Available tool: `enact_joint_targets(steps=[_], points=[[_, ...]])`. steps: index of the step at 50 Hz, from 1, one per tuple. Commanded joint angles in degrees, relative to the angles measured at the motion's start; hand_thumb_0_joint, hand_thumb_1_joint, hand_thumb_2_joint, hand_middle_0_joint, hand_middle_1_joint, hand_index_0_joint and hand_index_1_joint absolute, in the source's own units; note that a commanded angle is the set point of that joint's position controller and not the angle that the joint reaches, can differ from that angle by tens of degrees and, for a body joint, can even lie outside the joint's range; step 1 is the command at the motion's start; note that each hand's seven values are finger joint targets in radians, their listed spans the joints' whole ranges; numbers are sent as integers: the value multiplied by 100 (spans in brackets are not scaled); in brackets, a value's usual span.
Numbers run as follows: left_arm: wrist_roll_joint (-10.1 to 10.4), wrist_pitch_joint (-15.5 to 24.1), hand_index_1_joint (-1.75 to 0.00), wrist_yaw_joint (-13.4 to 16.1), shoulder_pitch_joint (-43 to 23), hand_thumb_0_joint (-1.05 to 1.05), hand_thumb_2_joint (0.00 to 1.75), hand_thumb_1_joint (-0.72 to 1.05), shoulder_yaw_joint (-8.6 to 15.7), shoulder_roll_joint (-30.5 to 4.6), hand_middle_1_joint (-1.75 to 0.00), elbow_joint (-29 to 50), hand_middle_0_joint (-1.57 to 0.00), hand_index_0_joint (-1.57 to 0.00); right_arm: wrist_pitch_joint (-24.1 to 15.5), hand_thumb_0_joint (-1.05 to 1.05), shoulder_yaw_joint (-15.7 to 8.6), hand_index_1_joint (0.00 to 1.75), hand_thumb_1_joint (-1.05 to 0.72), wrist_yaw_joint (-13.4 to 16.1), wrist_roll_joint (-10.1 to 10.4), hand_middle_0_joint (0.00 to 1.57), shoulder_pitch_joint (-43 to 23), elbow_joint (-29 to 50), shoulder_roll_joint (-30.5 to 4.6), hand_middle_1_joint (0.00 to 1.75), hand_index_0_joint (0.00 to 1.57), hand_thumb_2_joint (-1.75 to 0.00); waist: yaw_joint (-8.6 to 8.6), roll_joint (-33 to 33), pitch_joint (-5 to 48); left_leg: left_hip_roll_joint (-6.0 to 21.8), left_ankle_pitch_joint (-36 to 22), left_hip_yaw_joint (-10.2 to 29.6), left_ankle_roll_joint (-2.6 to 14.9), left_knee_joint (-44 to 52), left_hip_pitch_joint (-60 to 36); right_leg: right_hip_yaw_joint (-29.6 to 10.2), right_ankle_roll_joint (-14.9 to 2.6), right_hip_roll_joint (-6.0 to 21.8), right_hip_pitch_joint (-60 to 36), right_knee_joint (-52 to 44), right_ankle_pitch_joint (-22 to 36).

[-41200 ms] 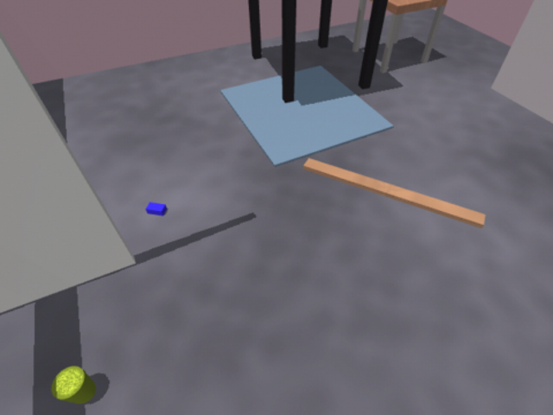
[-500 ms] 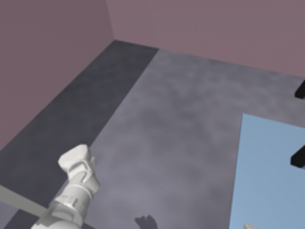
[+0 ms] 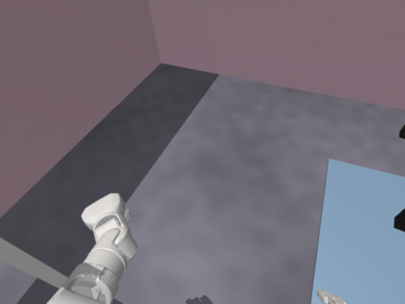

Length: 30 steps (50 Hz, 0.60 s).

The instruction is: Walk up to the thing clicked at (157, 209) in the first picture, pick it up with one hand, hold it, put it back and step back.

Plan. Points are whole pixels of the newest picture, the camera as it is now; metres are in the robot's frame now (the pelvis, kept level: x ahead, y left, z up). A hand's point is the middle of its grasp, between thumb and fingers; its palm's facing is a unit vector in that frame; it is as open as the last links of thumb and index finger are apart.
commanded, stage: hold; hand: left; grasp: from above
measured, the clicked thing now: (117, 233) +0.32 +0.24 -0.10
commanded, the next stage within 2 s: crouch in 1.10 s
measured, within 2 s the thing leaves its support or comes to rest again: neither
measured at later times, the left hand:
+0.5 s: hand (115, 232) +0.30 +0.22 -0.04, palm faces -0.33 -0.29 -0.90, open 7.4 cm
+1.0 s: hand (110, 234) +0.29 +0.23 -0.03, palm faces -0.35 -0.27 -0.90, open 6.8 cm
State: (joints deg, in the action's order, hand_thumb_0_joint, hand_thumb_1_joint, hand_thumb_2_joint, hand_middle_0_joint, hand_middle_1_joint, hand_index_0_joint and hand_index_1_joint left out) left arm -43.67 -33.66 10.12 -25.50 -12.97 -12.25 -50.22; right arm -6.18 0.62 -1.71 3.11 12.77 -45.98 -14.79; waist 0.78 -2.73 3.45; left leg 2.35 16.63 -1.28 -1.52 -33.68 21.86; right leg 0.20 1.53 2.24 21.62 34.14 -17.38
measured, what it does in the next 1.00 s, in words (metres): stands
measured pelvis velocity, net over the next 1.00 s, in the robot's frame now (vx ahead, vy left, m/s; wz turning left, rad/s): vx -0.01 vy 0.00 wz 0.00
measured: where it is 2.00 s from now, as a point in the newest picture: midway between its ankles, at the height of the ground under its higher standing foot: outside the picture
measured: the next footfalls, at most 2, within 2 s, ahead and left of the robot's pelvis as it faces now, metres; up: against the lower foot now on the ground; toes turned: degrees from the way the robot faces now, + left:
none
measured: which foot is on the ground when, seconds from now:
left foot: down 0.00-1.00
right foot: down 0.00-1.00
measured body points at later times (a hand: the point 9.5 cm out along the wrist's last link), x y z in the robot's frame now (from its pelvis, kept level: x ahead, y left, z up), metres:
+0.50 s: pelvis -0.01 +0.00 +0.00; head +0.00 -0.03 +0.45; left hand +0.31 +0.23 +0.02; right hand +0.14 -0.24 -0.12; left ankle +0.00 +0.14 -0.73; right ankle +0.00 -0.14 -0.73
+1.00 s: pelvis -0.01 +0.00 +0.00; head +0.00 -0.03 +0.45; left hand +0.30 +0.24 +0.02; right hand +0.16 -0.23 -0.11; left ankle +0.00 +0.14 -0.73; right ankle +0.00 -0.14 -0.73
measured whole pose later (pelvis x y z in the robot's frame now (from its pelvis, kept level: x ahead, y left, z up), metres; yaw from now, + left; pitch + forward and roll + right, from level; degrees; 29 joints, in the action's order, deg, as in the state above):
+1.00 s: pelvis -0.01 +0.00 +0.00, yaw +0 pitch +2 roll +0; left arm -46.2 -37.2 2.3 -19.8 -16.1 -14.1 -37.4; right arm -6.3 1.6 -0.4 3.7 9.9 -42.6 -14.7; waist -1.0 -3.5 2.5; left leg 2.2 14.9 -1.4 -1.6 -30.6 17.7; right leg 0.1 1.4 2.2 17.7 31.7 -15.9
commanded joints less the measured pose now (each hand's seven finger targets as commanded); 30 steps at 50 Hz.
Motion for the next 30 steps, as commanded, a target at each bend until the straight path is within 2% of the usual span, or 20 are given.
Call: enact_joint_targets(steps=[1,2,4,5,7,8,9,16,19,20,23,26,28,30], points=[[-238,-19,-38,174,-2076,0,44,63,218,-1092,-37,1167,-105,-104,-245,0,-225,30,-89,25,3,20,-272,707,-720,30,20,-90,-24,275,1526,-293,-1435,-36,161,370,-692,102,-132,-339,-708,-456,1472],[-238,-57,-39,173,-1905,0,44,62,234,-1079,-39,1057,-103,-102,-237,0,-218,30,-89,15,12,20,-307,715,-706,30,20,-90,-9,235,1505,-304,-1447,-62,161,386,-713,89,-135,-332,-724,-466,1495],[-282,-56,-41,138,-2022,0,47,63,149,-978,-40,1180,-105,-104,-244,0,-210,30,-89,14,11,20,-369,743,-691,30,20,-90,-3,250,1470,-287,-1380,-39,150,424,-740,83,-131,-344,-687,-485,1410],[-280,-63,-39,138,-2049,0,44,65,193,-1062,-38,1242,-106,-105,-243,0,-211,30,-89,14,10,20,-356,740,-695,30,20,-90,-17,223,1477,-295,-1352,-48,157,438,-758,87,-136,-337,-703,-499,1380],[-244,-107,-40,129,-1889,0,46,65,143,-945,-39,1163,-106,-106,-250,0,-205,30,-89,19,17,20,-408,770,-691,30,20,-90,-2,344,1385,-292,-1281,-36,157,454,-722,82,-126,-346,-667,-530,1314],[-262,-108,-40,129,-1956,0,46,65,187,-1071,-39,1377,-106,-105,-252,0,-206,30,-89,13,15,20,-426,787,-703,30,20,-90,-46,246,1423,-296,-1238,-58,162,483,-777,84,-134,-332,-706,-558,1267],[-274,-141,-39,139,-1942,0,44,64,156,-973,-38,1307,-106,-105,-252,0,-196,30,-89,10,10,20,-427,785,-694,30,20,-90,-15,308,1406,-306,-1262,-64,174,460,-771,71,-117,-321,-703,-582,1324],[-255,-296,-39,69,-1961,0,44,68,121,-1012,-39,1610,-108,-107,-265,0,-177,30,-89,6,19,20,-553,810,-683,30,20,-90,-54,277,1482,-299,-1400,-61,188,486,-880,91,-109,-326,-804,-576,1471],[-251,-343,-37,-29,-1802,0,43,66,99,-1001,-36,1503,-108,-107,-274,0,-161,30,-89,10,31,20,-587,838,-701,30,20,-90,-40,356,1305,-296,-1222,-50,196,541,-812,78,-115,-327,-750,-626,1272],[-266,-343,-36,-64,-1817,0,41,66,78,-980,-36,1700,-107,-106,-274,0,-166,30,-90,16,29,20,-634,868,-679,30,20,-90,-86,278,1348,-309,-1240,-67,203,543,-857,80,-115,-315,-759,-652,1300],[-322,-395,-36,-149,-1710,0,40,64,77,-1033,-35,1761,-105,-105,-267,0,-152,30,-90,15,39,20,-676,922,-686,30,20,-90,-59,417,1405,-315,-1305,-44,221,537,-904,71,-96,-313,-822,-656,1374],[-366,-430,-37,-207,-1576,0,40,68,12,-978,-36,1887,-108,-107,-257,0,-135,30,-89,32,45,20,-739,987,-656,30,20,-90,-86,324,1287,-316,-1189,-48,204,589,-877,91,-116,-325,-755,-702,1209],[-394,-445,-37,-238,-1547,0,41,70,67,-1118,-37,2037,-108,-108,-254,0,-127,30,-89,39,49,20,-775,1011,-659,30,20,-90,-133,153,1303,-301,-1163,-40,172,620,-919,97,-138,-336,-753,-684,1106],[-395,-455,-36,-314,-1619,0,41,72,8,-1051,-36,2127,-110,-110,-255,0,-136,30,-89,44,51,20,-797,1039,-658,30,20,-90,-105,187,1288,-265,-1154,-9,168,634,-919,98,-144,-362,-720,-666,1078]])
